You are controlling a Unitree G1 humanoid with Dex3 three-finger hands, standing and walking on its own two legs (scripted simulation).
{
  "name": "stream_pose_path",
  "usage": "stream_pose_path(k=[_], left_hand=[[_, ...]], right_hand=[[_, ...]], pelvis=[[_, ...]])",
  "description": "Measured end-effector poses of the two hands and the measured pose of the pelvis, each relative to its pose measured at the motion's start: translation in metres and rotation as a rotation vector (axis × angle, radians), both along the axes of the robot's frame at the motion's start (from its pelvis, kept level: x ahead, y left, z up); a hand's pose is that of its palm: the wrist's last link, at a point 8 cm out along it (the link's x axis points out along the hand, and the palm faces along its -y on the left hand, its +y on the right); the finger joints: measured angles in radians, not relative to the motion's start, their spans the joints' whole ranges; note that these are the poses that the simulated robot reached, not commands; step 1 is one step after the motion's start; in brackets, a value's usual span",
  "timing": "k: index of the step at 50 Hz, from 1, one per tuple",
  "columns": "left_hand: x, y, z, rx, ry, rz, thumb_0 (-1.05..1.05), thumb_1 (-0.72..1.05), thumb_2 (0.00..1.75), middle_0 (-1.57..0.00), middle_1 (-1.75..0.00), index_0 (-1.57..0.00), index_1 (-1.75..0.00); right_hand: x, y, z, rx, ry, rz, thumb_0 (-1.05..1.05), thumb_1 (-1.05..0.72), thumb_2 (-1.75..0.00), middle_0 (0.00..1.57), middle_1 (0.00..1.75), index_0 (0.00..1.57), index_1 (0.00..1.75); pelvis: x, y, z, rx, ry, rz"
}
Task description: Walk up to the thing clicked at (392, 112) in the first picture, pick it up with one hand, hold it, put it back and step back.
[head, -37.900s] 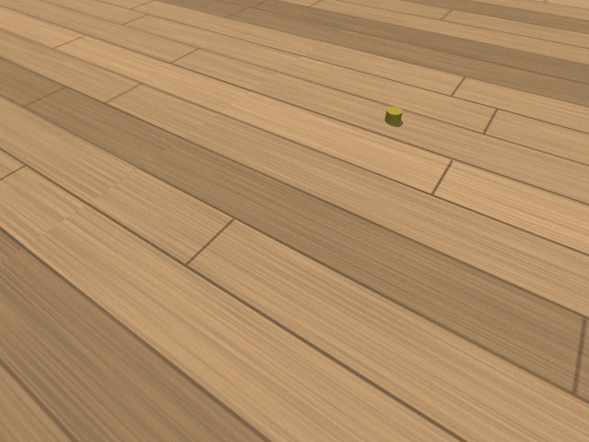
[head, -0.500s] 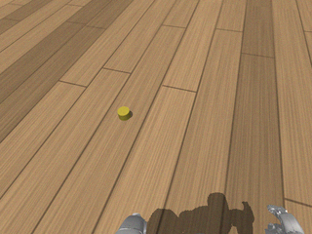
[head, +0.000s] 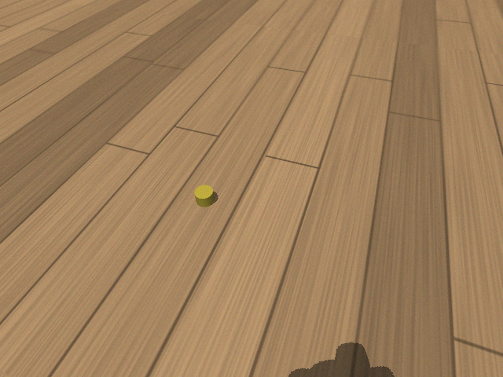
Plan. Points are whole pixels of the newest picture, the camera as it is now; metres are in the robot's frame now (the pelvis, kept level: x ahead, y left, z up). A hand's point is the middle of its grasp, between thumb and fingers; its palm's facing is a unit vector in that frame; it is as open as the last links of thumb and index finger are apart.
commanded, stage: step back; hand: left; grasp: from above
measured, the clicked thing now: (204, 196) +1.10 +0.26 -0.73
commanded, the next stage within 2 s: stand in 0.60 s
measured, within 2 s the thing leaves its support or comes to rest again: neither
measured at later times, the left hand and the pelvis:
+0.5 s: hand out of the picture +0.12 +0.29 -0.15, palm faces +0.05 -0.93 -0.36, open 7.4 cm; pelvis +0.05 +0.02 +0.00, yaw +2 degrees
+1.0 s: hand out of the picture +0.12 +0.27 -0.14, palm faces +0.00 -0.94 -0.33, open 7.4 cm; pelvis +0.04 +0.02 +0.02, yaw +1 degrees
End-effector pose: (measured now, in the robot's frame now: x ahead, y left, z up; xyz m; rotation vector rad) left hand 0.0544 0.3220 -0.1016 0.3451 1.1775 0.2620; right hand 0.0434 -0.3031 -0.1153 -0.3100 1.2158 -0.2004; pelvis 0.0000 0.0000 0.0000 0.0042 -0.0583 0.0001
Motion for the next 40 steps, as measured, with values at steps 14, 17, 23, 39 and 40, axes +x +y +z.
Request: stream_pose_path(k=[14, 17, 23, 39, 40], left_hand=[[0.009, -0.005, 0.002, -0.011, 0.002, 0.054, 0.00, 0.90, 0.90, -0.20, -0.30, -0.20, -0.30], [0.020, 0.007, -0.007, -0.014, 0.009, 0.060, 0.00, 0.90, 0.90, -0.20, -0.30, -0.20, -0.30], [0.047, 0.013, -0.012, -0.035, 0.005, 0.048, 0.00, 0.91, 0.90, -0.20, -0.30, -0.20, -0.30], [0.079, -0.001, 0.004, -0.061, -0.024, -0.011, 0.00, 0.91, 0.90, -0.20, -0.30, -0.20, -0.30], [0.078, -0.002, 0.004, -0.062, -0.021, -0.012, 0.00, 0.91, 0.90, -0.20, -0.30, -0.20, -0.30]], right_hand=[[0.068, -0.001, 0.001, -0.022, -0.006, 0.078, 0.01, -0.90, -0.90, 0.20, 0.30, 0.20, 0.29], [0.075, 0.011, 0.000, -0.032, 0.000, 0.075, 0.01, -0.90, -0.90, 0.20, 0.30, 0.20, 0.29], [0.093, 0.034, 0.004, -0.009, -0.013, 0.069, 0.01, -0.90, -0.90, 0.20, 0.30, 0.20, 0.30], [0.127, 0.043, 0.019, 0.031, -0.105, 0.060, 0.01, -0.90, -0.89, 0.20, 0.30, 0.20, 0.30], [0.124, 0.042, 0.019, 0.030, -0.099, 0.057, 0.01, -0.90, -0.89, 0.20, 0.30, 0.20, 0.30]], pelvis=[[0.028, 0.006, 0.002, -0.007, 0.019, 0.052], [0.034, 0.014, -0.001, 0.011, 0.015, 0.054], [0.045, 0.020, 0.001, -0.005, 0.023, 0.034], [0.049, 0.023, 0.016, -0.004, 0.009, 0.028], [0.049, 0.022, 0.017, -0.004, 0.009, 0.028]])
